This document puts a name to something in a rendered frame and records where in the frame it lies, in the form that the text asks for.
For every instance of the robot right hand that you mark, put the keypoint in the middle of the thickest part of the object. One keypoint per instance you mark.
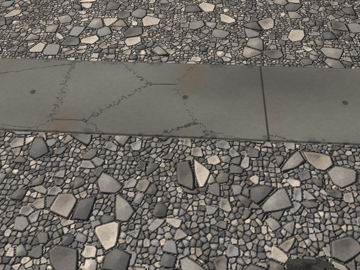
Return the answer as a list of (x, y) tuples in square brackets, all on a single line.
[(309, 264)]

